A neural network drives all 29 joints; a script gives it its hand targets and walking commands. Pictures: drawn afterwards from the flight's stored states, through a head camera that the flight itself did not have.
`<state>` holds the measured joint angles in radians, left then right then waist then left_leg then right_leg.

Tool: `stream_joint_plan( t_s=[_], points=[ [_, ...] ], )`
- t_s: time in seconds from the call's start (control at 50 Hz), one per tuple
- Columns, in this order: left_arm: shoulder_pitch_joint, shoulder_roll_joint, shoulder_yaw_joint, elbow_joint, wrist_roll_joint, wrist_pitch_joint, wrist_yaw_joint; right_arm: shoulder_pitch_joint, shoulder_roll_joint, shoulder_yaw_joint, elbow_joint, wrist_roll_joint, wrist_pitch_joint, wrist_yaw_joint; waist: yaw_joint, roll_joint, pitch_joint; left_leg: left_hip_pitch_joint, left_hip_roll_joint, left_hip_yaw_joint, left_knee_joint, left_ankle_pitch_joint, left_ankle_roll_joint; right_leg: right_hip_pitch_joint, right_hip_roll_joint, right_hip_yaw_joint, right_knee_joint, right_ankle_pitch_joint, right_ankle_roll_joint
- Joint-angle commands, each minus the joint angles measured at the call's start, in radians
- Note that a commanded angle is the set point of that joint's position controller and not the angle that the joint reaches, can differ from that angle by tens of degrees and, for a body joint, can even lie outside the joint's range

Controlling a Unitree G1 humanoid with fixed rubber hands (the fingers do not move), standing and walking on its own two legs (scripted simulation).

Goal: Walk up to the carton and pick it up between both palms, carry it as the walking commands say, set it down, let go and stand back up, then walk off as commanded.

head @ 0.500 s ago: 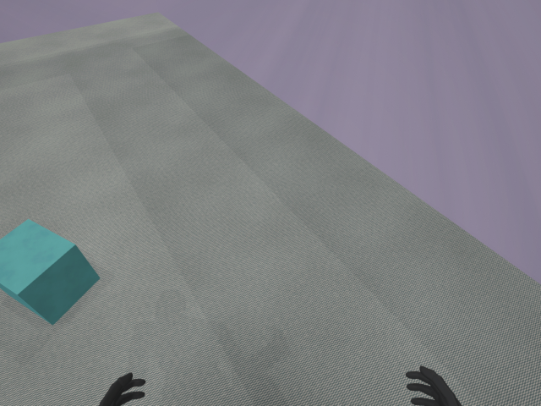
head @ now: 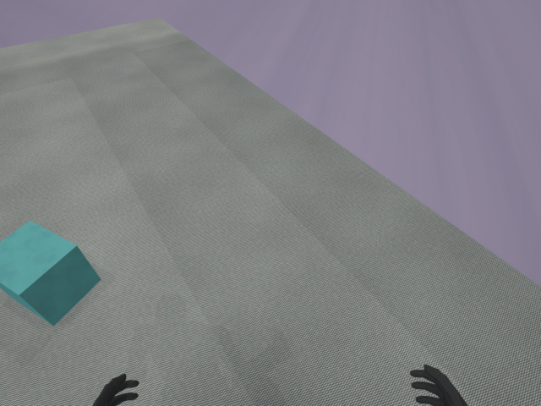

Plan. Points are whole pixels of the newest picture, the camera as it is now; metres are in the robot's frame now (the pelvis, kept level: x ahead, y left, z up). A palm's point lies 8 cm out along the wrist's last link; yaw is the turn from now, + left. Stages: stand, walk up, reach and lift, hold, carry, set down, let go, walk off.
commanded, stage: stand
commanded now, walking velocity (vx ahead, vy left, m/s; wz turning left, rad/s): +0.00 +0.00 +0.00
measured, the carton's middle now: (41, 272) +0.76 +0.94 -0.63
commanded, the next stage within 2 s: walk up in 0.98 s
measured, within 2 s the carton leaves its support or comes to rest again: neither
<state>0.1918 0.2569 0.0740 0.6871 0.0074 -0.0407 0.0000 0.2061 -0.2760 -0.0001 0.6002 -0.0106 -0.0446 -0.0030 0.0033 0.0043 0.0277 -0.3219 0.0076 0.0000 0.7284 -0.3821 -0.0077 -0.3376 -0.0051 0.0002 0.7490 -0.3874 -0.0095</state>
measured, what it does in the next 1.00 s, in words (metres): stands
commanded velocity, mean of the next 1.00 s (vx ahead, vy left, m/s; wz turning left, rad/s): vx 0.00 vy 0.00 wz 0.00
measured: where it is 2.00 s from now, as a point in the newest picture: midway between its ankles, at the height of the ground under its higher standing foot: outside the picture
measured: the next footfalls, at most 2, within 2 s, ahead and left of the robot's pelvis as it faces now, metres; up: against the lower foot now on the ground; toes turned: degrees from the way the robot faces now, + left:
left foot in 1.52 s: +0.08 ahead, +0.21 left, +0.00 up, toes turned +7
right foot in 1.74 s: +0.12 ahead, +0.02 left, +0.00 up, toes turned +8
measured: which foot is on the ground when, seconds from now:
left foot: down 0.00-1.00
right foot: down 0.00-1.00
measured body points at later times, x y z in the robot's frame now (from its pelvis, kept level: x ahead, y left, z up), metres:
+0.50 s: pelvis -0.01 +0.00 +0.00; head +0.00 -0.01 +0.45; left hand +0.14 +0.28 -0.09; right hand +0.16 -0.26 -0.08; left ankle +0.01 +0.13 -0.71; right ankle +0.01 -0.11 -0.71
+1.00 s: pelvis -0.02 +0.00 +0.00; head -0.03 -0.01 +0.45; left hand +0.11 +0.28 -0.09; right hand +0.14 -0.26 -0.08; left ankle +0.01 +0.13 -0.71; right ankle +0.01 -0.11 -0.71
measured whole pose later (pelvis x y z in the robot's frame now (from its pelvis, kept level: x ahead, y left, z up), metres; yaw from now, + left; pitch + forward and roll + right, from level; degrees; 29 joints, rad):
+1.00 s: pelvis -0.02 +0.00 +0.00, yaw +0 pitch -3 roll +1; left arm 0.18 0.29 0.08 0.79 0.01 -0.05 0.00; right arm 0.21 -0.30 0.00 0.61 -0.01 -0.05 0.00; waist 0.00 0.00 0.03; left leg -0.32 0.01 0.00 0.73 -0.35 -0.01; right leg -0.34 -0.01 0.00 0.75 -0.35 -0.01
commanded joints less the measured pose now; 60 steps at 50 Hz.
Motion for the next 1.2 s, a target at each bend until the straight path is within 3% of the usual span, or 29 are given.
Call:
stream_joint_plan(
  t_s=[0.0, 0.1, 0.14, 0.16, 0.24, 0.26, 0.36, 0.46, 0.48, 0.5, 0.54, 0.58, 0.6, 0.64, 0.74, 0.76, 0.78, 0.8, 0.86, 0.88, 0.92, 0.94, 0.96, 1.0, 1.02, 1.1, 1.14, 1.16, 1.18],
  points=[
    [-0.058, 0.230, 0.050, -0.069, 0.015, -0.021, 0.007, -0.073, -0.239, -0.094, -0.002, -0.032, -0.024, -0.012, 0.026, 0.015, -0.089, -0.018, 0.070, -0.077, -0.105, 0.150, 0.074, 0.011, -0.073, 0.120, -0.137, 0.122, -0.073],
    [-0.062, 0.269, 0.049, -0.049, 0.032, -0.023, 0.003, -0.056, -0.208, -0.081, 0.010, -0.025, -0.024, -0.014, 0.006, -0.054, -0.081, -0.009, 0.072, -0.080, -0.109, 0.210, 0.082, 0.054, -0.068, 0.068, -0.125, 0.227, -0.069],
    [-0.043, 0.262, 0.045, -0.072, 0.011, -0.029, -0.001, -0.075, -0.247, -0.087, -0.012, -0.023, -0.025, -0.014, 0.025, 0.023, -0.120, 0.026, 0.083, -0.104, -0.108, 0.213, 0.088, 0.018, -0.085, 0.126, -0.113, 0.216, -0.061],
    [-0.057, 0.278, 0.050, -0.049, 0.016, -0.026, -0.002, -0.061, -0.258, -0.091, 0.001, -0.012, -0.027, -0.016, 0.000, -0.006, -0.138, 0.050, 0.095, -0.095, -0.094, 0.237, 0.095, 0.029, -0.080, 0.104, -0.129, 0.221, -0.069],
    [-0.053, 0.252, 0.044, -0.038, 0.011, -0.021, 0.008, -0.055, -0.251, -0.082, 0.010, -0.020, -0.021, -0.015, 0.019, -0.039, -0.096, 0.032, 0.085, -0.086, -0.099, 0.246, 0.091, 0.031, -0.076, 0.102, -0.123, 0.235, -0.069],
    [-0.052, 0.243, 0.043, -0.037, 0.013, -0.023, 0.011, -0.033, -0.253, -0.089, 0.021, -0.018, -0.023, -0.012, 0.007, 0.023, -0.095, 0.046, 0.093, -0.098, -0.105, 0.245, 0.098, 0.004, -0.071, 0.104, -0.109, 0.243, -0.066],
    [-0.058, 0.270, 0.051, -0.036, 0.018, -0.027, 0.000, -0.030, -0.245, -0.090, 0.016, -0.025, -0.021, -0.017, -0.004, -0.034, -0.136, 0.047, 0.084, -0.096, -0.080, 0.195, 0.095, 0.029, -0.095, 0.120, -0.129, 0.250, -0.067],
    [-0.063, 0.264, 0.048, -0.020, 0.015, -0.021, 0.001, -0.073, -0.244, -0.082, 0.019, -0.025, -0.022, -0.016, 0.017, 0.030, -0.061, 0.027, 0.085, -0.073, -0.123, 0.229, 0.088, 0.005, -0.065, 0.111, -0.134, 0.194, -0.064],
    [-0.076, 0.277, 0.054, -0.010, 0.017, -0.020, 0.000, -0.070, -0.260, -0.097, -0.001, -0.015, -0.030, -0.015, 0.008, -0.031, -0.098, 0.019, 0.081, -0.090, -0.131, 0.198, 0.092, 0.019, -0.055, 0.068, -0.123, 0.177, -0.070],
    [-0.070, 0.259, 0.046, -0.013, 0.023, -0.020, 0.000, -0.056, -0.264, -0.092, 0.015, -0.027, -0.035, -0.017, 0.007, 0.015, -0.095, 0.042, 0.095, -0.075, -0.131, 0.226, 0.082, 0.026, -0.070, 0.101, -0.128, 0.203, -0.064],
    [-0.079, 0.290, 0.061, -0.010, 0.024, -0.015, 0.004, -0.042, -0.266, -0.089, 0.014, -0.009, -0.022, -0.014, 0.002, -0.026, -0.060, -0.006, 0.071, -0.071, -0.125, 0.221, 0.074, 0.043, -0.077, 0.108, -0.154, 0.235, -0.075],
    [-0.081, 0.263, 0.045, -0.011, 0.021, -0.022, 0.009, -0.061, -0.240, -0.081, 0.013, -0.023, -0.025, -0.019, 0.003, 0.048, -0.100, 0.007, 0.090, -0.102, -0.103, 0.217, 0.088, 0.051, -0.084, 0.126, -0.136, 0.235, -0.076],
    [-0.072, 0.267, 0.045, -0.010, 0.017, -0.026, -0.001, -0.052, -0.252, -0.082, 0.012, -0.020, -0.028, -0.014, 0.015, -0.013, -0.118, 0.020, 0.088, -0.105, -0.123, 0.221, 0.092, 0.067, -0.082, 0.105, -0.125, 0.232, -0.066],
    [-0.076, 0.264, 0.042, -0.005, 0.018, -0.018, 0.002, -0.080, -0.237, -0.078, -0.002, -0.021, -0.020, -0.017, 0.015, 0.019, -0.043, -0.008, 0.081, -0.116, -0.142, 0.181, 0.092, 0.024, -0.084, 0.130, -0.192, 0.165, -0.070],
    [-0.091, 0.303, 0.051, 0.004, 0.032, -0.017, -0.004, -0.034, -0.258, -0.090, 0.023, -0.004, -0.017, -0.008, -0.017, -0.058, -0.020, 0.005, 0.050, -0.071, -0.129, 0.076, 0.060, -0.006, -0.082, 0.135, -0.260, 0.058, -0.074],
    [-0.086, 0.271, 0.038, -0.007, 0.021, -0.028, -0.007, -0.062, -0.260, -0.090, 0.024, -0.025, -0.021, -0.008, -0.002, -0.002, -0.055, 0.030, 0.081, -0.101, -0.148, 0.080, 0.082, -0.025, -0.075, 0.123, -0.200, 0.099, -0.060],
    [-0.076, 0.287, 0.044, 0.012, 0.025, -0.032, -0.004, -0.044, -0.262, -0.088, 0.028, -0.016, -0.021, -0.005, 0.004, -0.033, -0.014, -0.001, 0.072, -0.097, -0.166, 0.094, 0.081, -0.008, -0.067, 0.123, -0.200, 0.111, -0.056],
    [-0.079, 0.273, 0.048, 0.018, 0.023, -0.031, -0.005, -0.070, -0.260, -0.083, 0.032, -0.025, -0.019, -0.010, 0.009, 0.041, -0.016, -0.019, 0.092, -0.131, -0.182, 0.115, 0.094, -0.005, -0.063, 0.117, -0.178, 0.118, -0.048],
    [-0.056, 0.298, 0.051, 0.034, 0.026, -0.023, 0.000, -0.060, -0.263, -0.086, 0.025, -0.014, -0.018, -0.006, 0.015, 0.005, 0.003, -0.064, 0.080, -0.117, -0.171, 0.048, 0.088, 0.012, -0.068, 0.142, -0.190, 0.087, -0.060],
    [-0.069, 0.295, 0.051, 0.026, 0.030, -0.025, -0.001, -0.066, -0.257, -0.085, 0.038, -0.012, -0.018, -0.006, 0.013, -0.069, -0.053, -0.020, 0.068, -0.105, -0.181, 0.007, 0.087, 0.021, -0.077, 0.132, -0.189, 0.102, -0.067],
    [-0.076, 0.283, 0.044, 0.028, 0.035, -0.029, -0.001, -0.076, -0.228, -0.076, 0.034, -0.020, -0.019, -0.009, 0.017, 0.029, 0.011, -0.030, 0.055, -0.091, -0.182, 0.036, 0.090, -0.026, -0.094, 0.166, -0.237, 0.033, -0.073],
    [-0.116, 0.314, 0.053, 0.029, 0.041, -0.016, 0.000, -0.055, -0.256, -0.077, 0.047, -0.018, -0.017, -0.007, -0.017, -0.008, -0.022, 0.015, 0.057, -0.070, -0.170, 0.018, 0.072, -0.032, -0.087, 0.148, -0.237, -0.001, -0.074],
    [-0.083, 0.279, 0.037, 0.006, 0.023, -0.018, -0.002, -0.044, -0.280, -0.086, 0.042, -0.015, -0.012, -0.007, 0.015, 0.004, -0.002, -0.018, 0.084, -0.133, -0.198, 0.017, 0.080, -0.015, -0.083, 0.142, -0.205, 0.026, -0.071],
    [-0.085, 0.268, 0.037, 0.014, 0.027, -0.014, 0.002, -0.090, -0.276, -0.096, 0.020, -0.029, -0.017, -0.011, 0.009, 0.023, 0.014, -0.042, 0.101, -0.157, -0.214, -0.011, 0.084, -0.019, -0.055, 0.107, -0.203, 0.046, -0.058],
    [-0.064, 0.281, 0.043, 0.040, 0.026, -0.023, -0.001, -0.058, -0.277, -0.093, 0.039, -0.018, -0.016, -0.013, 0.008, -0.024, 0.008, -0.041, 0.100, -0.138, -0.217, -0.021, 0.076, 0.011, -0.060, 0.109, -0.209, 0.089, -0.048],
    [-0.069, 0.289, 0.042, 0.059, 0.021, -0.025, -0.005, -0.071, -0.258, -0.088, 0.048, -0.020, -0.018, -0.008, 0.006, -0.005, -0.049, 0.005, 0.051, -0.077, -0.161, 0.083, 0.072, 0.014, -0.099, 0.165, -0.228, 0.095, -0.073],
    [-0.089, 0.292, 0.045, 0.035, 0.033, -0.028, -0.001, -0.055, -0.268, -0.085, 0.061, -0.008, -0.025, -0.011, 0.016, -0.003, -0.009, -0.003, 0.080, -0.126, -0.185, 0.104, 0.090, -0.016, -0.066, 0.106, -0.182, 0.120, -0.070],
    [0.014, 0.455, 0.115, 0.000, 0.024, -0.044, -0.002, -0.013, -0.366, -0.119, -0.045, -0.050, 0.023, 0.048, 0.053, -0.002, -0.014, -0.352, 0.052, -0.241, -0.131, -0.100, 0.117, 0.262, -0.128, 0.138, -0.195, -0.231, -0.101],
    [0.139, 0.492, 0.129, 0.030, 0.034, -0.058, 0.012, -0.075, -0.335, -0.120, -0.077, -0.061, 0.036, 0.082, 0.106, -0.060, 0.014, -0.537, 0.006, -0.137, 0.032, -0.153, 0.075, 0.371, -0.264, 0.315, -0.338, -0.423, -0.147]
  ],
)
